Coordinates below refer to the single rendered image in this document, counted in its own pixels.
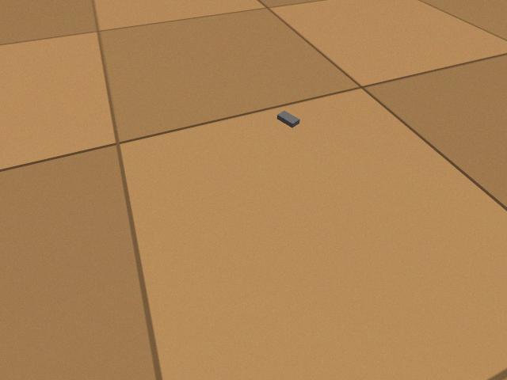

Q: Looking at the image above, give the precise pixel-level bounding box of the small box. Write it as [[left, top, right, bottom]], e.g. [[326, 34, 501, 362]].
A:
[[277, 111, 299, 127]]

